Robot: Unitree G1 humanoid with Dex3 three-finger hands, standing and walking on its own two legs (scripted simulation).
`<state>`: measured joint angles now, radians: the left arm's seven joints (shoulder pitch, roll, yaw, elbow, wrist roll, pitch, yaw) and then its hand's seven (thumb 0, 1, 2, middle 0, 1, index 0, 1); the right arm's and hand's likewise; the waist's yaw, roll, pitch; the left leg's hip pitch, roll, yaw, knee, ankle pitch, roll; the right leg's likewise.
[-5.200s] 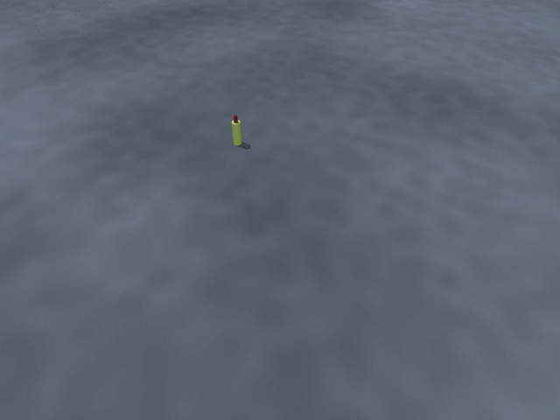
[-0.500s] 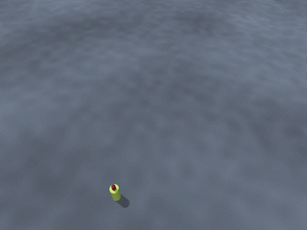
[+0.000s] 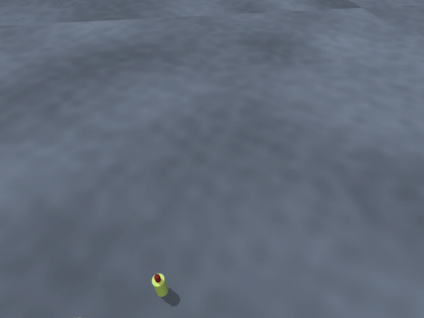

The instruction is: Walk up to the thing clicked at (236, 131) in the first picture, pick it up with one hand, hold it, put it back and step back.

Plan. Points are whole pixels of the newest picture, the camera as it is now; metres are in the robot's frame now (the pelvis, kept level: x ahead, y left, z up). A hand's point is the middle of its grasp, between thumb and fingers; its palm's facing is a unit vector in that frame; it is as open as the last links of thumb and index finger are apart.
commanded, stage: walk up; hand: left
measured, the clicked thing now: (159, 283) +0.40 +0.21 -0.68
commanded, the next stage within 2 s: stand in 0.72 s
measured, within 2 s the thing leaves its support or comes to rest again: neither
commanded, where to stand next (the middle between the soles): +0.06 +0.00 m, yaw +1 degrees
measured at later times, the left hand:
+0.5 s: hand out of the picture +0.08 +0.26 -0.16, palm faces +0.00 -0.95 -0.33, open 7.4 cm
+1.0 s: hand out of the picture +0.09 +0.26 -0.15, palm faces -0.01 -0.94 -0.34, open 7.4 cm
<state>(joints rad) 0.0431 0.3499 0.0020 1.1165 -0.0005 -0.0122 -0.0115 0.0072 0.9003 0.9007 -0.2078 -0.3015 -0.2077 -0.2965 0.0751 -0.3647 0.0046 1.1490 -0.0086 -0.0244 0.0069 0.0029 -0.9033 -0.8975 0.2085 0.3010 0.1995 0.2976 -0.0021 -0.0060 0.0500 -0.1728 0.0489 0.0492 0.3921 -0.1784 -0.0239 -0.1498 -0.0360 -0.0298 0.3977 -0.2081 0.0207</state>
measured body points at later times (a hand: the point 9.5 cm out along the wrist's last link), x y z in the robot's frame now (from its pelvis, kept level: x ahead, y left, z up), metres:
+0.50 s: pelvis +0.01 +0.01 +0.00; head +0.02 +0.01 +0.45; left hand +0.08 +0.31 -0.13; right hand +0.09 -0.29 -0.13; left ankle +0.02 +0.13 -0.74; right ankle +0.01 -0.13 -0.74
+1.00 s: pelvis +0.01 +0.01 +0.01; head +0.02 +0.01 +0.45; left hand +0.09 +0.31 -0.13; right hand +0.10 -0.30 -0.12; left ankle +0.02 +0.13 -0.74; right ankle +0.01 -0.13 -0.74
